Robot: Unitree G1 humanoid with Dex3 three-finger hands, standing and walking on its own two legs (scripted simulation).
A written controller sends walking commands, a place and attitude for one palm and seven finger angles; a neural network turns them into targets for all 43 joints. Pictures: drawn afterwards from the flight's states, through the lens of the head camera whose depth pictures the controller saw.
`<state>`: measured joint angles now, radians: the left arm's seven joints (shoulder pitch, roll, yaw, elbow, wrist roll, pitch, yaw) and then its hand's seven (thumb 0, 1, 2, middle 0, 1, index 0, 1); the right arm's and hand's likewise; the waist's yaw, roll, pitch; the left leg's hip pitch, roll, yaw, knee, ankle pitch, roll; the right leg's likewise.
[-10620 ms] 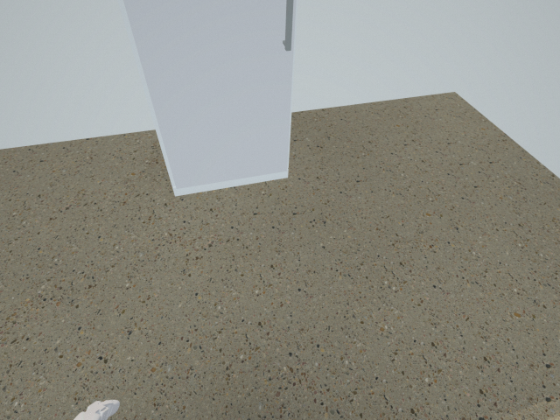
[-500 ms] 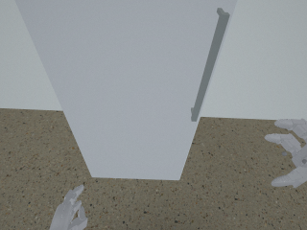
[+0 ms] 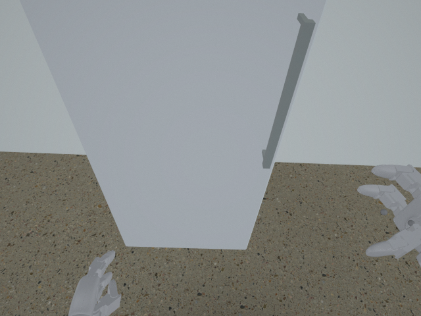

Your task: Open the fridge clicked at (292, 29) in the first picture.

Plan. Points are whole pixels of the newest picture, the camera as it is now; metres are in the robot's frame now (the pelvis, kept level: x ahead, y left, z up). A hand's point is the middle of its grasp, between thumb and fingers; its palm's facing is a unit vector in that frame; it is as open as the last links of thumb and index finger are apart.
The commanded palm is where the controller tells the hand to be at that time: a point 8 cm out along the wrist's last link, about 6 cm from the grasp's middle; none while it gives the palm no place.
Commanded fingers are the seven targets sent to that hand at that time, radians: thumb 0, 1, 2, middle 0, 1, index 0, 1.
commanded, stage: move the hooked fingers beside the handle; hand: right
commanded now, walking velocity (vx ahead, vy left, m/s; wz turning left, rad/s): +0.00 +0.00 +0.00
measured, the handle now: (280, 105) +0.53 -0.14 +0.15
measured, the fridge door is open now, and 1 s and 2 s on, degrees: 0 0 0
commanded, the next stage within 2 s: none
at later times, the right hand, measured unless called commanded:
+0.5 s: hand (349, 177) +0.35 -0.24 +0.12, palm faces -0.02 +1.00 +0.00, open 14.0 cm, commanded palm +0.32 -0.29 +0.13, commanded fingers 0.00 0.50 -0.30 0.30 1.20 0.30 1.20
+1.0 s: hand (325, 156) +0.40 -0.21 +0.12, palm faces -0.01 +1.00 +0.01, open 14.0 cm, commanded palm +0.38 -0.27 +0.12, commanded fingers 0.00 0.50 -0.30 0.30 1.20 0.30 1.20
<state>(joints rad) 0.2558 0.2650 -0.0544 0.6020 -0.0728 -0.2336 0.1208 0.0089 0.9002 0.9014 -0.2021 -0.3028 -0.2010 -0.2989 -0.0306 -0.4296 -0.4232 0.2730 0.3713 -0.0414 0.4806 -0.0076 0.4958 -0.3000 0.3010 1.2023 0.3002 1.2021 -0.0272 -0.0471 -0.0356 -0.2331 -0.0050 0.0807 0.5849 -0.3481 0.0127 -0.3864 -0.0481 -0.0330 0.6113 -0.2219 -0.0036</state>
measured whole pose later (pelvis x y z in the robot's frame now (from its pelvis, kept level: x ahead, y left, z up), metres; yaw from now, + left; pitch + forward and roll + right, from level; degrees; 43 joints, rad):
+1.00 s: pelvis +0.00 +0.00 +0.00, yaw +1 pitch +4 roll +1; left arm 0.29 0.26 -0.04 0.65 -0.06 -0.11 0.10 0.01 0.90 0.90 -0.20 -0.30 -0.20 -0.30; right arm -0.51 -0.39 -0.29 0.69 0.24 -0.10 0.30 -0.01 0.50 -0.30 0.30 1.20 0.30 1.20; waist 0.03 -0.03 -0.04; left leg -0.34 0.00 0.07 0.63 -0.36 0.01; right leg -0.48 -0.05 -0.04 0.65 -0.24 -0.01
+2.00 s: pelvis +0.01 +0.00 -0.01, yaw +2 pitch +9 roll +2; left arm 0.35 0.26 -0.01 0.66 -0.05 0.00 0.06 0.00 0.90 0.90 -0.20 -0.30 -0.20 -0.30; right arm -0.74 -0.43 -0.32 0.99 0.18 -0.24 0.26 -0.01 0.50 -0.30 0.30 1.20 0.30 1.20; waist 0.08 -0.02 -0.08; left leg -0.47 -0.02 0.06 0.71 -0.40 0.01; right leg -0.62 -0.07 -0.05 0.75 -0.29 -0.01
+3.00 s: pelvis +0.02 +0.00 -0.02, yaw +2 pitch +10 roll +1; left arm 0.34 0.25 -0.01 0.65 -0.03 -0.01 0.04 0.00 0.90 0.90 -0.20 -0.30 -0.20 -0.30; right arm -0.76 -0.37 -0.31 0.99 0.14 -0.25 0.16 -0.01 0.50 -0.30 0.30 1.20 0.30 1.20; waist 0.10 -0.03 -0.09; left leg -0.49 -0.02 0.05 0.74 -0.42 0.02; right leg -0.63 -0.07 -0.05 0.76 -0.30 0.00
